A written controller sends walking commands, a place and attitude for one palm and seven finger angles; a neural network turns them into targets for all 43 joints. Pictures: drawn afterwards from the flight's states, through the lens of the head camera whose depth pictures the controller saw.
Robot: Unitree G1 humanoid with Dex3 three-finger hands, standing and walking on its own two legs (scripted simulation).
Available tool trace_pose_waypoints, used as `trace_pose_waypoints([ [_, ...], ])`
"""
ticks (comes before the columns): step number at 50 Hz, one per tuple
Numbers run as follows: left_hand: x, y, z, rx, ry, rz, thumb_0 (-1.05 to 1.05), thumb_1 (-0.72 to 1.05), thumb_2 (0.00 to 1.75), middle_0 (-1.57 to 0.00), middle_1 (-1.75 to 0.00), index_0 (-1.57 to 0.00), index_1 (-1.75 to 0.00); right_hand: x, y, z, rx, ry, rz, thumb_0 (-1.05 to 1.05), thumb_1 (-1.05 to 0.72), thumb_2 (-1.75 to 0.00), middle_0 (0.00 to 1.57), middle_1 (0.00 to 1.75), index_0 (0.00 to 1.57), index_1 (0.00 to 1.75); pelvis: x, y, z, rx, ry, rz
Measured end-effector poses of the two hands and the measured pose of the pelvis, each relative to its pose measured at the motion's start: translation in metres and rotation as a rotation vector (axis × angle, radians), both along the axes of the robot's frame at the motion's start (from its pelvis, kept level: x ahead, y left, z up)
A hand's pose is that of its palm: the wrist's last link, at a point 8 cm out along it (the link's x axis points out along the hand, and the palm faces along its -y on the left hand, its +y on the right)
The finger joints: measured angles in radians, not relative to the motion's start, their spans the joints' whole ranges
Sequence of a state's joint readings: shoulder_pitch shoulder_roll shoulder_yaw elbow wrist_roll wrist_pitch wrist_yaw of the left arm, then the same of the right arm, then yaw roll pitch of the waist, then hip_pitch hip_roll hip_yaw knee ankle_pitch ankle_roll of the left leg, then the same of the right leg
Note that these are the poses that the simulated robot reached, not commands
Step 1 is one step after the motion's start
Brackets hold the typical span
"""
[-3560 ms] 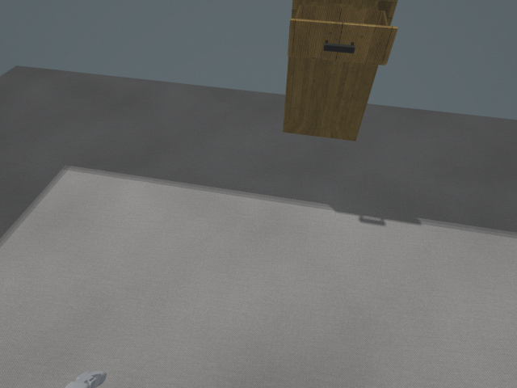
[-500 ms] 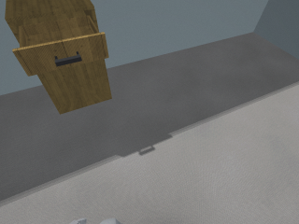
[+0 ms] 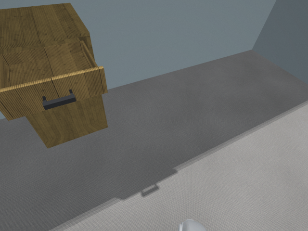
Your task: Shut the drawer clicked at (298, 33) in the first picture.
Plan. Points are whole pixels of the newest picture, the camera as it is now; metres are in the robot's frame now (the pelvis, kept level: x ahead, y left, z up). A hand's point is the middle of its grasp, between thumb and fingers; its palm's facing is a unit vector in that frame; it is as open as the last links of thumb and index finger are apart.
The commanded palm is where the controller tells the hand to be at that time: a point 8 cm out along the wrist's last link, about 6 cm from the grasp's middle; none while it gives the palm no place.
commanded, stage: walk to a spot facing it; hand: left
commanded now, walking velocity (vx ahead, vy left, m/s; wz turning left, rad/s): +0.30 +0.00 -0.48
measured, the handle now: (58, 98) +0.58 +0.43 -0.07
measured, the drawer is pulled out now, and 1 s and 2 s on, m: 0.30 0.30 0.30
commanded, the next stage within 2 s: turn to face it in 0.10 s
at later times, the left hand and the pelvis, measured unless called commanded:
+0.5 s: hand (126, 181) +0.30 +0.11 -0.17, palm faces +0.00 -0.98 -0.19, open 7.2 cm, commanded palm none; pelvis +0.18 -0.06 -0.01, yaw +0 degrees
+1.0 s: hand (100, 198) +0.24 +0.18 -0.17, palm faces +0.31 -0.90 -0.30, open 7.4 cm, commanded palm none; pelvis +0.23 -0.05 -0.01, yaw +16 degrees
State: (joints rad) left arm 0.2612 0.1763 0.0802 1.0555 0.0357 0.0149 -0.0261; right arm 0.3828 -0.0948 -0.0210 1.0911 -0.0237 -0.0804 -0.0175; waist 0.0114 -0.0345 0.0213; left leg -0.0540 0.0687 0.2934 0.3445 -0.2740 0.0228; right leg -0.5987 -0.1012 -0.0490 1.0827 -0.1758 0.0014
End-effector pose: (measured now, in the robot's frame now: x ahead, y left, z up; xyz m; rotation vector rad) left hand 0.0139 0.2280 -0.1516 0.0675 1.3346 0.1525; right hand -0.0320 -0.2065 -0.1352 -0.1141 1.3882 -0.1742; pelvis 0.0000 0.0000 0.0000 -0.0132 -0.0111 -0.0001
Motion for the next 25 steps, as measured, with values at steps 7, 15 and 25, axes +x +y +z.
trace_pose_waypoints([
  [7,0.120,-0.017,0.000,0.030,-0.040,-0.132,0.01,0.93,0.90,-0.20,-0.30,-0.19,-0.30,-0.009,0.012,-0.013,0.075,0.167,-0.151,0.00,-0.90,-0.90,0.20,0.30,0.20,0.30,0.063,-0.017,-0.010,0.016,0.001,-0.067],
  [15,0.245,-0.060,-0.010,0.073,-0.209,-0.199,0.00,0.92,0.90,-0.20,-0.30,-0.20,-0.30,0.049,-0.034,-0.042,0.076,0.237,-0.204,0.01,-0.90,-0.90,0.20,0.30,0.20,0.30,0.137,-0.055,-0.036,0.015,-0.017,-0.097],
  [25,0.281,-0.068,0.012,0.066,-0.237,-0.111,-0.02,0.94,0.90,-0.20,-0.30,-0.20,-0.30,0.233,-0.083,-0.020,-0.018,-0.085,-0.028,0.00,-0.91,-0.90,0.20,0.30,0.20,0.30,0.182,-0.058,-0.013,0.000,-0.009,0.003],
])
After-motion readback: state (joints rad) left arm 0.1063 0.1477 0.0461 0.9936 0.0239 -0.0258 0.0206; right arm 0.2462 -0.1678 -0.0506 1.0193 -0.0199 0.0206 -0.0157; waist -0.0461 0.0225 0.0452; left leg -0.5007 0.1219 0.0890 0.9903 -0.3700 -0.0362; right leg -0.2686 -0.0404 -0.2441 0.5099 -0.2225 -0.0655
